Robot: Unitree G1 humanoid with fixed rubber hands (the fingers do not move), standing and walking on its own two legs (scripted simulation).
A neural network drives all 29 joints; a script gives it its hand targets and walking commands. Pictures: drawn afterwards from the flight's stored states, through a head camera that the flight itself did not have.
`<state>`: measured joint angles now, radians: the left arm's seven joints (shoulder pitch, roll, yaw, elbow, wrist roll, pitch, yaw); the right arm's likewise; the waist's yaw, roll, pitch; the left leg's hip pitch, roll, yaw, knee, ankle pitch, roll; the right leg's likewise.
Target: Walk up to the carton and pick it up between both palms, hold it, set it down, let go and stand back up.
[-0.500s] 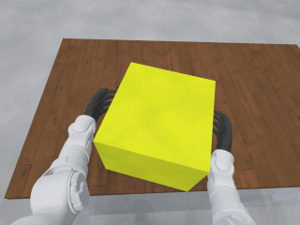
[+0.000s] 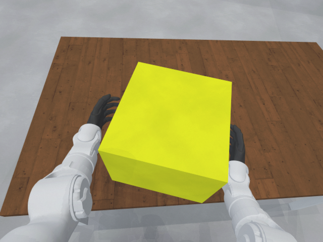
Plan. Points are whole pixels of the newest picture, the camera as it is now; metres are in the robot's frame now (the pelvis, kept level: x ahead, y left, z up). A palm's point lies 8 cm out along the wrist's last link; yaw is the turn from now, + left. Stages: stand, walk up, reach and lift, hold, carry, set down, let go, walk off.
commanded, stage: set down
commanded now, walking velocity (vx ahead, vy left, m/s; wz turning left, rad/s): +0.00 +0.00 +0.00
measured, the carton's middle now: (170, 132) +0.43 -0.01 -0.03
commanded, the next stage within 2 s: none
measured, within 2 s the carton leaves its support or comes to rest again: neither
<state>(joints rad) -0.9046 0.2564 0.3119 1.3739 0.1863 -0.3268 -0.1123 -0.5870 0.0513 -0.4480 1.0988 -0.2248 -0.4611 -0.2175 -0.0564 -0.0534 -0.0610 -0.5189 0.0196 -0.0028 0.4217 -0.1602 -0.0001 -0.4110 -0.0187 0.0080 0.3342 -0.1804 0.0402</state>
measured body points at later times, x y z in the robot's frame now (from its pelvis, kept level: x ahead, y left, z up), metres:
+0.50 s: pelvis -0.03 +0.01 -0.02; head +0.07 +0.04 +0.42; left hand +0.43 +0.19 +0.00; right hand +0.37 -0.19 -0.01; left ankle +0.01 +0.11 -0.74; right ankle -0.03 -0.15 -0.74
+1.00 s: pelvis -0.03 +0.01 -0.02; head +0.04 +0.04 +0.42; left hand +0.39 +0.22 -0.02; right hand +0.32 -0.19 -0.04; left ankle +0.01 +0.11 -0.74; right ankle -0.03 -0.15 -0.74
